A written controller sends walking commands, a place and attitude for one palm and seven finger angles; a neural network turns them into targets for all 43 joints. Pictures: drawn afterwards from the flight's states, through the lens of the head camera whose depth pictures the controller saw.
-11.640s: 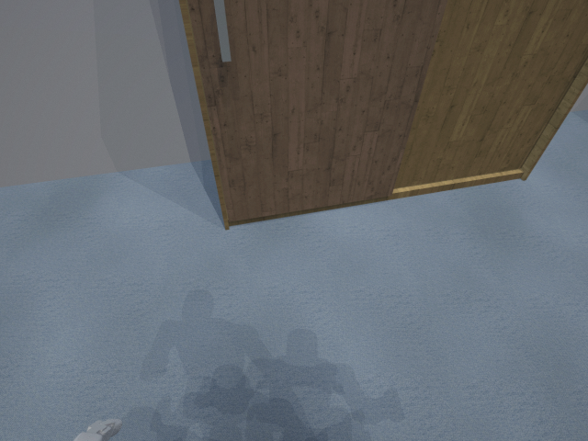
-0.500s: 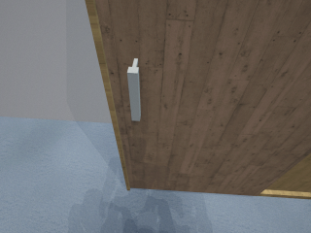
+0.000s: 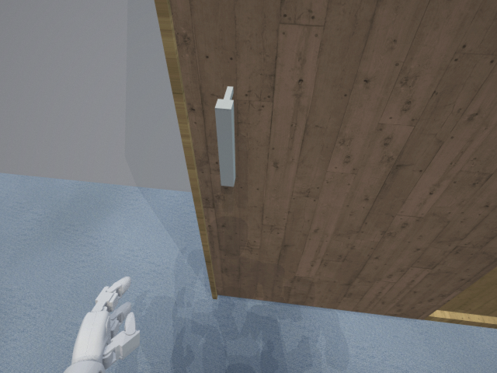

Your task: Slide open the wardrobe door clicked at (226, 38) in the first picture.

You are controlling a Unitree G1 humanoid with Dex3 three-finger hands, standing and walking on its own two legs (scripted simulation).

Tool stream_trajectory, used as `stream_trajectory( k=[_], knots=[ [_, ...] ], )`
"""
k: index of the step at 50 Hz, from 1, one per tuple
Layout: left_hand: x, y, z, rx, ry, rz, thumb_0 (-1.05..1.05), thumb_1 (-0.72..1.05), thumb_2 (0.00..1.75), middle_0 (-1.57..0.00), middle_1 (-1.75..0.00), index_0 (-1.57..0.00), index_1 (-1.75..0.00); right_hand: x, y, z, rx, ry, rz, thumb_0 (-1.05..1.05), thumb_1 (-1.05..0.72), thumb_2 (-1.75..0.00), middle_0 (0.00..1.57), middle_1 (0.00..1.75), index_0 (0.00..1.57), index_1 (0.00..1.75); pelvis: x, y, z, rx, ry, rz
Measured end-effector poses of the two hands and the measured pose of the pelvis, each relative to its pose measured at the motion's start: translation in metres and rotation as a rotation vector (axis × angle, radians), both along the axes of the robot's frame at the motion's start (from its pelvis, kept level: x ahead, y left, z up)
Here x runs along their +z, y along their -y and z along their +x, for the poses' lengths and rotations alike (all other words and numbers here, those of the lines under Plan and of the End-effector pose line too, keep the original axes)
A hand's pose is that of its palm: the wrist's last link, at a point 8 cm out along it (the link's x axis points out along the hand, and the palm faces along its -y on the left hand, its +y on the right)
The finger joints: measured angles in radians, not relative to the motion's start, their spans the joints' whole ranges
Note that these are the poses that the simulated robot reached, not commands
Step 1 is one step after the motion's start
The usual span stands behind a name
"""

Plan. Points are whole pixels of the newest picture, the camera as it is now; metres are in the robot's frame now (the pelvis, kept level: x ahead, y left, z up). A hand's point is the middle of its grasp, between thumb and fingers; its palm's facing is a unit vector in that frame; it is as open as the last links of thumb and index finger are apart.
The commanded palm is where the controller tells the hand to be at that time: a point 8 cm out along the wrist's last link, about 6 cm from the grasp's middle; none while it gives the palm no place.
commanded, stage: raise the hand with hooked fingers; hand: left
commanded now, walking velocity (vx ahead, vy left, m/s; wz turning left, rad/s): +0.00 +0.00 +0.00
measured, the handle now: (228, 139) +0.48 +0.07 +0.12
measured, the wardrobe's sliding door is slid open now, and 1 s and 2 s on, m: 0.00 0.00 0.00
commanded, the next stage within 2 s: move the hooked fingers beside the handle in 1.94 s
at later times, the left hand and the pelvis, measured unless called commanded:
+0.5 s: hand (125, 328) +0.18 +0.19 +0.02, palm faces -0.05 -0.99 -0.10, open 10.1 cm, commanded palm +0.15 +0.26 +0.03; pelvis -0.03 -0.05 -0.06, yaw +3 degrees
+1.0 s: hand (81, 275) +0.22 +0.25 +0.09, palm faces +0.00 -1.00 -0.09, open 13.0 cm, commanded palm +0.20 +0.30 +0.09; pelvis -0.01 +0.00 -0.02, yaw +1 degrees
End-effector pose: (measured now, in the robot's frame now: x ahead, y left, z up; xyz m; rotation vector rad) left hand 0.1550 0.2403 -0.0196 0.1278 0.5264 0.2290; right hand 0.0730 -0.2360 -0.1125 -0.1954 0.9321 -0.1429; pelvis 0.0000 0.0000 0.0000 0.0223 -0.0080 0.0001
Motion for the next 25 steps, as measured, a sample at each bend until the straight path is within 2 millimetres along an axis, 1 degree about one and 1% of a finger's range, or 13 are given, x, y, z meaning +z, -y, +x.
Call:
stream_trajectory(
  k=[2, 3, 4, 6, 8, 10, 13, 15, 16, 18, 21, 23, 25],
  knots=[
    [0.034, 0.006, 0.030, -0.054, 0.226, -0.015, 0.01, 0.84, 0.86, -0.20, -0.34, -0.20, -0.35, 0.008, 0.006, 0.020, 0.033, 0.114, -0.006, 0.01, -0.90, -0.89, 0.20, 0.30, 0.20, 0.30, -0.004, 0.004, -0.007, 0.014, -0.020, -0.013],
    [0.046, 0.009, 0.040, -0.087, 0.323, -0.026, 0.01, 0.82, 0.86, -0.20, -0.35, -0.20, -0.36, 0.012, 0.010, 0.030, 0.044, 0.166, -0.011, 0.01, -0.90, -0.89, 0.20, 0.30, 0.20, 0.30, -0.007, 0.006, -0.010, 0.014, -0.037, -0.018],
    [0.053, 0.012, 0.046, -0.124, 0.406, -0.037, 0.01, 0.80, 0.85, -0.20, -0.36, -0.20, -0.37, 0.017, 0.014, 0.040, 0.050, 0.214, -0.016, 0.01, -0.90, -0.89, 0.20, 0.30, 0.20, 0.30, -0.011, 0.010, -0.013, 0.010, -0.055, -0.022],
    [0.054, 0.015, 0.047, -0.202, 0.519, -0.063, 0.00, 0.77, 0.83, -0.21, -0.39, -0.20, -0.39, 0.026, 0.024, 0.056, 0.064, 0.298, -0.030, 0.01, -0.90, -0.89, 0.20, 0.30, 0.20, 0.30, -0.020, 0.017, -0.020, -0.001, -0.088, -0.024],
    [0.040, 0.015, 0.037, -0.279, 0.550, -0.080, 0.00, 0.72, 0.82, -0.21, -0.41, -0.21, -0.42, 0.032, 0.035, 0.070, 0.083, 0.369, -0.053, 0.01, -0.90, -0.89, 0.20, 0.30, 0.20, 0.30, -0.032, 0.023, -0.026, -0.006, -0.114, -0.025],
    [0.018, 0.010, 0.018, -0.309, 0.497, -0.095, 0.00, 0.68, 0.80, -0.21, -0.44, -0.21, -0.45, 0.035, 0.046, 0.081, 0.104, 0.418, -0.078, 0.01, -0.90, -0.89, 0.20, 0.30, 0.20, 0.30, -0.043, 0.029, -0.031, -0.006, -0.129, -0.027],
    [-0.009, -0.002, -0.018, -0.242, 0.400, -0.131, 0.00, 0.61, 0.77, -0.22, -0.48, -0.22, -0.49, 0.035, 0.057, 0.093, 0.133, 0.455, -0.114, 0.01, -0.90, -0.89, 0.20, 0.30, 0.20, 0.30, -0.055, 0.036, -0.034, 0.005, -0.141, -0.033],
    [-0.012, -0.011, -0.037, -0.164, 0.397, -0.125, 0.01, 0.56, 0.75, -0.23, -0.51, -0.23, -0.52, 0.033, 0.060, 0.098, 0.153, 0.457, -0.134, 0.01, -0.90, -0.89, 0.20, 0.30, 0.20, 0.30, -0.060, 0.040, -0.035, 0.016, -0.140, -0.045],
    [-0.009, -0.014, -0.043, -0.133, 0.420, -0.110, 0.01, 0.54, 0.74, -0.23, -0.53, -0.23, -0.54, 0.030, 0.060, 0.100, 0.163, 0.452, -0.140, 0.01, -0.90, -0.89, 0.20, 0.30, 0.20, 0.30, -0.061, 0.041, -0.034, 0.023, -0.134, -0.053],
    [0.006, -0.017, -0.048, -0.103, 0.494, -0.068, 0.01, 0.49, 0.72, -0.23, -0.56, -0.23, -0.57, 0.023, 0.056, 0.100, 0.182, 0.435, -0.142, 0.01, -0.90, -0.89, 0.20, 0.30, 0.20, 0.30, -0.062, 0.043, -0.034, 0.036, -0.119, -0.068],
    [0.032, -0.013, -0.036, -0.157, 0.599, -0.029, 0.01, 0.42, 0.69, -0.23, -0.60, -0.23, -0.61, 0.011, 0.045, 0.097, 0.202, 0.404, -0.121, 0.01, -0.90, -0.89, 0.20, 0.30, 0.20, 0.30, -0.062, 0.045, -0.033, 0.050, -0.099, -0.083],
    [0.043, -0.008, -0.018, -0.234, 0.610, -0.026, 0.01, 0.37, 0.67, -0.23, -0.63, -0.23, -0.64, 0.004, 0.037, 0.091, 0.195, 0.384, -0.095, 0.01, -0.90, -0.89, 0.20, 0.30, 0.20, 0.30, -0.060, 0.045, -0.032, 0.054, -0.093, -0.086],
    [0.046, -0.005, 0.003, -0.308, 0.563, -0.040, 0.01, 0.32, 0.65, -0.24, -0.66, -0.24, -0.67, -0.002, 0.030, 0.084, 0.172, 0.362, -0.066, 0.01, -0.90, -0.89, 0.20, 0.30, 0.20, 0.30, -0.057, 0.045, -0.031, 0.049, -0.097, -0.084]
  ],
)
